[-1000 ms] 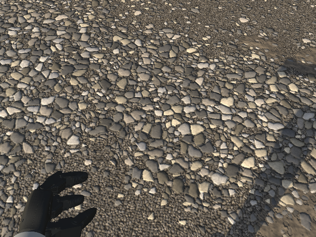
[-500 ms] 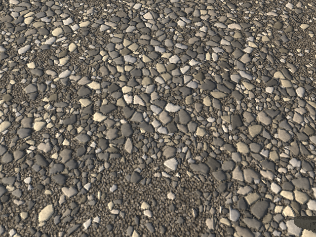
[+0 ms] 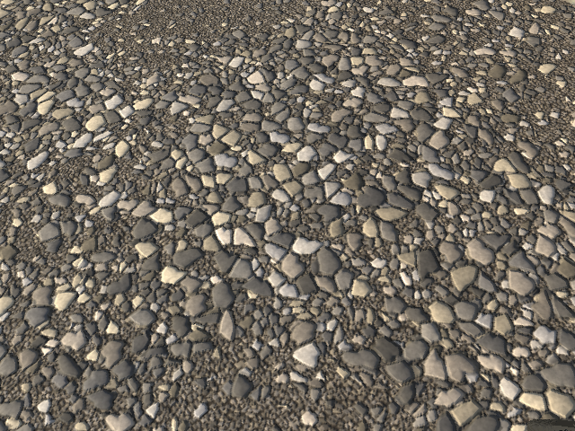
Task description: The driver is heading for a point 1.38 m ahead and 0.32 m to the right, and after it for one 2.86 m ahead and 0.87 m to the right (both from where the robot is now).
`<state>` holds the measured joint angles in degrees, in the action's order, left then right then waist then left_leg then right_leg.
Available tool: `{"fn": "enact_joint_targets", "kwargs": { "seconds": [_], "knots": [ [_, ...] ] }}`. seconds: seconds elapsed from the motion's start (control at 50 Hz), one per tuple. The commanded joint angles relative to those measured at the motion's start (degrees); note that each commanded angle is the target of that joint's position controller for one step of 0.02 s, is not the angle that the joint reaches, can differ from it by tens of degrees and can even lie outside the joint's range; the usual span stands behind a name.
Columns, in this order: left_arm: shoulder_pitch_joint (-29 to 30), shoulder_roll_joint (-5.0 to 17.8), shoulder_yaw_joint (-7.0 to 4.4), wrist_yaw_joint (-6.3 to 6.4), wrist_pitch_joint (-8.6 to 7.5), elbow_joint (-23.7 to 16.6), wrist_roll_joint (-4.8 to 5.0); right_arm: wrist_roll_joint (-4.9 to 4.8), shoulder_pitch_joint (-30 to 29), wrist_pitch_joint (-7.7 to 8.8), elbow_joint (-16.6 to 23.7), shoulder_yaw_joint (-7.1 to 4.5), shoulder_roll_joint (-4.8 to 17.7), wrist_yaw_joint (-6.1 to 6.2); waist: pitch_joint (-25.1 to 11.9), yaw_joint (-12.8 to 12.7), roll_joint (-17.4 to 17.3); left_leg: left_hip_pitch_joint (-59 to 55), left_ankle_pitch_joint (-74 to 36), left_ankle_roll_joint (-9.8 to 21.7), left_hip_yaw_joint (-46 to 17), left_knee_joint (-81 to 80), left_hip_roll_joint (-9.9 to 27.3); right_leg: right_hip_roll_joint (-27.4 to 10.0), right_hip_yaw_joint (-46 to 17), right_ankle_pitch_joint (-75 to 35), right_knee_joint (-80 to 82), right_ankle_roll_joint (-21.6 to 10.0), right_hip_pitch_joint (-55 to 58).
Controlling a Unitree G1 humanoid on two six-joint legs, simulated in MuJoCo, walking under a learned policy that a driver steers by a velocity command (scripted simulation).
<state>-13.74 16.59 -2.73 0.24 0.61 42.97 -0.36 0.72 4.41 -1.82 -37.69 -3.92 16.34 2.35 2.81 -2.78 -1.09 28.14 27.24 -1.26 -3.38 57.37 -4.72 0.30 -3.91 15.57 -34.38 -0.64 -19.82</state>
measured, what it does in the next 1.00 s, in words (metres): steps on the spot, turning right: left foot, then right foot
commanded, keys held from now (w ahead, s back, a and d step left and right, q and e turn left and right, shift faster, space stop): e+shift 0.54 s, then shift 0.14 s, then q+shift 0.32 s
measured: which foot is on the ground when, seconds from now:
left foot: up 0.00-0.22, down 0.24-0.70, up 0.72-1.00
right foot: down 0.00-0.24, up 0.26-0.66, down 0.68-1.00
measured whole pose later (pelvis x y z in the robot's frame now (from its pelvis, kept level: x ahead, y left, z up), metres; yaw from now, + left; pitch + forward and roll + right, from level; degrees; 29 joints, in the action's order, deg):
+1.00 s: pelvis +0.01 -0.05 +0.01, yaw -28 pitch +1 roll -1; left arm -3.8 12.3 -2.2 2.5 1.1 39.2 -1.7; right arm -1.3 13.8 -4.2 -43.6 -4.7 17.5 1.3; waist 2.9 2.3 -1.5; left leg 28.5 22.5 -6.1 1.6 57.6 4.7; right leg -1.9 10.1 14.2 -25.0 -2.1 -12.2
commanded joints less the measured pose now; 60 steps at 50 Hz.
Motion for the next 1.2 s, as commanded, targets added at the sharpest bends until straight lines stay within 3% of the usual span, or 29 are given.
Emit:
{"fn": "enact_joint_targets", "kwargs": {
  "seconds": [0.02, 0.1, 0.18, 0.22, 0.24, 0.26, 0.28, 0.3, 0.32, 0.36, 0.42, 0.48, 0.56, 0.62, 0.66, 0.68, 0.7, 0.72, 0.74, 0.76, 0.78, 0.8, 0.86, 0.96, 1.06, 1.12, 1.16, 1.18, 1.2],
  "knots": [
    [5.5, 10.4, -3.39, 1.5, -0.73, -6.1, 1.82, -0.07, -1.7, 1.01, 4.4, -1.83, 4.1, 0.39, -6.9, 2.8, 8.0, 7.5, -2.0, -1.5, -3.5, 3.8, 1.1, -11.7, -20.5, -21.2, 13.6, -10.2, 11.3],
    [2.9, 10.7, -4.53, 2.71, 1.24, -6.8, 1.76, -1.07, -3.9, 2.55, 4.7, -0.9, 1.6, -0.71, -10.5, 1.5, 9.2, 2.6, -5.4, -2.6, -3.1, -12.2, -1.0, -8.8, -21.5, -21.7, 11.8, -9.4, 15.2],
    [3.8, 11.6, -5.54, 2.26, 2.0, -8.5, 2.13, -1.83, -0.5, 3.28, 3.1, -1.63, 4.0, -1.72, -10.6, 2.1, 12.4, -6.9, -7.2, -2.2, -3.5, -24.8, -1.9, -7.7, -27.0, -18.8, 12.6, -9.3, 11.7],
    [6.2, 11.0, -5.56, 2.05, 2.21, -9.6, 3.02, -1.95, 3.6, 3.57, 1.4, -2.43, 5.3, -1.9, -10.1, 4.4, 12.2, -14.8, -14.8, -1.1, -2.6, -36.7, -0.6, -5.3, -27.5, -13.9, 11.1, -7.3, 8.1],
    [5.6, 9.2, -5.05, 2.07, 2.3, -10.0, 3.07, -1.7, 5.2, 3.48, 0.7, -3.15, 7.2, -1.69, -10.8, 4.1, 10.1, -22.5, -19.1, 0.8, -4.9, -40.5, 4.6, -2.8, -25.5, -5.1, 8.0, -4.9, 2.6],
    [0.0, 5.4, -4.14, 1.75, 2.52, -9.0, 2.22, -0.66, 3.7, 2.88, 1.7, -3.54, 10.0, -1.13, -12.6, 0.6, -2.5, -29.4, -22.9, 5.9, -15.9, -40.7, 17.3, 3.8, -16.6, 13.7, -4.7, -1.7, -5.2],
    [0.0, 8.3, -5.09, 1.57, 1.83, -10.6, 2.08, 2.41, 1.4, 2.75, 2.4, -3.59, 11.4, -1.54, -8.7, -0.6, -13.4, -24.1, -29.9, 13.7, -27.5, -42.1, 26.3, 7.2, -9.2, 20.6, -16.1, 1.1, -15.5],
    [0.1, 12.8, -6.29, 1.42, 1.45, -9.9, 1.46, 2.4, -1.5, 3.2, 3.6, -3.13, 8.9, -1.38, -6.5, -1.0, -9.7, -22.2, -31.7, 15.6, -24.5, -42.1, 27.5, 1.9, -7.5, 17.3, -25.8, 3.1, -16.6],
    [-0.2, 14.1, -6.84, 1.34, 1.75, -8.7, 1.64, 1.6, -3.9, 3.29, 4.2, -2.32, 5.8, -0.89, -5.5, -1.2, -6.0, -20.9, -30.0, 13.6, -17.5, -41.1, 23.5, 0.7, -6.0, 13.1, -29.1, 4.0, -16.6],
    [-0.7, 11.1, -6.2, 1.21, 2.73, -7.9, 1.55, 0.13, -4.4, 3.06, 4.3, -1.8, 4.5, 0.11, -4.3, -0.3, -4.7, -21.9, -30.1, 11.6, -9.2, -39.6, 18.6, -0.6, -4.2, 7.0, -35.1, 5.8, -19.3],
    [4.9, 7.5, -4.47, 0.3, 2.42, -11.2, 2.36, 0.65, 0.7, 2.42, 3.0, -1.97, 6.0, 0.98, -3.7, 3.5, -6.2, -25.2, -36.9, 13.4, -2.9, -40.1, 18.2, -3.4, 0.9, 3.7, -31.9, 7.9, -22.7],
    [7.5, 6.3, -3.62, -0.49, 2.17, -13.3, 2.09, 0.72, 3.7, 1.71, 2.1, -2.74, 8.2, 0.84, -5.7, 5.4, -6.4, -29.9, -40.7, 14.7, -0.4, -39.7, 20.7, -5.5, 2.3, 3.9, -25.7, 8.5, -22.1],
    [7.8, 5.4, -3.15, -1.35, 2.49, -14.1, 1.62, -0.11, 2.4, 1.54, 1.9, -3.71, 10.6, -0.41, -6.4, 5.0, -6.9, -26.4, -42.3, 13.6, 5.5, -38.9, 21.6, -5.4, 5.6, 3.1, -15.8, 6.6, -13.0],
    [7.4, 5.7, -3.49, -1.53, 3.45, -14.3, 1.41, -2.04, 2.8, 2.15, 0.9, -4.09, 11.4, -1.91, -6.9, 4.1, -8.0, -25.8, -43.9, 12.2, 6.7, -35.6, 22.5, -2.8, 7.5, 4.3, -6.7, 4.0, -5.8],
    [3.9, 6.1, -4.05, -1.67, 3.78, -13.2, 1.3, -3.72, 1.7, 2.62, 0.3, -3.89, 10.9, -2.36, -7.7, 1.1, -7.4, -23.9, -41.9, 9.0, 8.5, -29.3, 21.6, -0.8, 8.2, -3.4, 6.4, 0.8, 2.8],
    [0.3, 8.6, -4.98, -1.15, 3.65, -11.9, 0.92, -3.63, 4.7, 3.05, -1.2, -3.13, 8.6, -2.62, -9.5, 0.0, -2.9, -18.5, -38.2, 5.3, 11.7, -22.1, 18.6, -0.2, 6.2, -14.3, 13.1, -1.4, 13.1],
    [-3.0, 13.8, -5.87, 0.1, 3.15, -12.3, 0.41, -0.49, 5.4, 3.4, 0.2, -1.31, 4.8, -2.82, -13.9, 0.1, 10.4, -2.9, -13.5, 0.3, 13.9, -8.0, 13.9, -13.0, -10.0, -40.4, 11.5, -5.7, 29.2],
    [0.6, 14.7, -4.97, 0.46, 2.01, -13.5, -1.12, 1.16, 6.3, 3.21, 0.9, -0.29, 3.4, -2.77, -18.6, 1.5, 18.4, 6.3, 13.8, -3.1, 9.4, 4.0, 9.0, -27.2, -21.6, -52.1, 9.4, -18.9, 28.5],
    [0.1, 7.7, -2.92, -0.06, 0.91, -12.9, -1.7, -0.3, 3.6, 2.41, -0.8, -1.45, 7.5, -2.48, -20.0, -2.1, 9.1, 3.6, 12.3, -3.4, 3.0, 8.2, 11.0, -24.2, -15.1, -46.1, 10.8, -19.4, 23.4],
    [2.5, 4.8, -1.66, -0.41, -0.03, -10.7, -1.68, -1.8, 4.0, 1.76, -1.5, -1.16, 6.5, -2.42, -15.7, 0.2, 9.1, 2.8, 9.9, -2.7, 1.7, 5.9, 11.7, -19.4, -8.5, -38.1, 11.6, -15.8, 19.8],
    [5.6, 4.8, -1.72, -0.37, -0.46, -9.9, -1.2, -2.02, 5.4, 1.17, -2.9, -1.0, 5.7, -1.81, -12.4, 1.7, 8.4, 2.5, 6.5, -2.8, 1.7, 3.0, 11.8, -16.2, -4.8, -30.3, 12.8, -12.6, 17.3],
    [7.7, 4.4, -1.53, -0.17, -0.86, -9.2, -0.97, -1.46, 6.0, 0.44, -3.9, -1.24, 6.6, -1.2, -9.7, 2.2, 9.4, 0.3, 2.0, -3.5, 1.1, 2.7, 10.9, -15.5, -2.0, -30.6, 13.8, -11.7, 13.2],
    [10.2, 7.0, -2.43, 1.31, -0.84, -8.5, -1.57, -2.23, 8.9, -0.58, -4.2, -2.45, 9.3, -0.5, -7.2, 3.6, 10.7, -0.3, -3.0, -5.0, 2.8, 6.4, 8.2, -15.7, 2.6, -29.9, 15.8, -12.3, 10.3],
    [9.5, 5.6, -2.47, 2.97, 0.05, -6.7, -1.35, -2.04, 5.6, -1.68, -0.9, -1.72, 5.8, -0.79, -4.1, 1.8, 8.5, 5.0, -5.3, -5.1, 3.2, 1.5, 11.2, -19.3, 3.7, -15.8, 18.6, -12.6, 13.5],
    [10.3, 7.7, -3.76, 2.18, 0.12, -5.7, -0.72, -1.72, 5.0, -2.0, 2.2, -1.49, 4.7, -2.67, -4.9, 1.9, 7.7, 0.5, -4.2, -2.8, 6.7, -7.3, 11.5, -21.5, 7.8, -21.8, 16.9, -12.4, 14.6],
    [10.9, 9.1, -4.54, 1.22, -0.08, -5.4, 0.68, -2.07, 5.8, -2.85, 3.6, -2.02, 5.2, -3.62, -6.1, 2.8, 8.3, -3.1, -4.3, -0.3, 8.7, -13.3, 10.6, -22.6, 10.0, -26.4, 13.2, -10.0, 16.3],
    [11.6, 9.0, -4.78, 0.63, 0.03, -4.8, 1.89, -2.24, 8.5, -3.33, 3.6, -2.64, 5.3, -3.86, -7.1, 5.1, 7.3, -9.5, -10.2, 2.2, 10.7, -22.4, 8.5, -21.4, 13.3, -25.9, 7.1, -6.3, 15.1],
    [9.1, 7.6, -4.68, 0.19, 0.11, -3.4, 2.16, -2.03, 11.7, -3.17, 2.8, -3.57, 6.9, -3.2, -7.9, 6.3, 3.7, -16.2, -17.6, 4.5, 9.3, -28.6, 6.6, -18.2, 16.1, -22.6, -0.1, -2.9, 11.7],
    [8.7, 5.9, -4.31, -0.04, -0.02, -3.9, 0.78, -1.99, 15.9, -2.66, 2.7, -5.94, 14.1, -1.88, -8.3, 7.4, -8.9, -27.1, -42.2, 9.5, -4.7, -33.6, 13.8, -11.7, 19.5, -7.3, -16.2, 2.3, -1.4]
  ]
}}
Keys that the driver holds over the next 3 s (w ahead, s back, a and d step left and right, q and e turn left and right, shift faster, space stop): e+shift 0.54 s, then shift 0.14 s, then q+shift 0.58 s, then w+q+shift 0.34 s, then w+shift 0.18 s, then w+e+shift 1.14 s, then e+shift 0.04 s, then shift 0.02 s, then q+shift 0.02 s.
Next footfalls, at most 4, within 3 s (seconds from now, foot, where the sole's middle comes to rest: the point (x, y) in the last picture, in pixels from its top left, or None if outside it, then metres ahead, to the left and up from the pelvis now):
0.24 left None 0.08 0.11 -0.77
0.68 right None -0.01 -0.16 -0.77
1.18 left None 0.11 0.06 -0.77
1.70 right None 0.32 -0.18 -0.77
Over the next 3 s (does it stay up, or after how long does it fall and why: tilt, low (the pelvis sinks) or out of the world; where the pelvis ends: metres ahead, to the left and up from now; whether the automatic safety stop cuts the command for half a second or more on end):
stays up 1.26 -0.20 -0.03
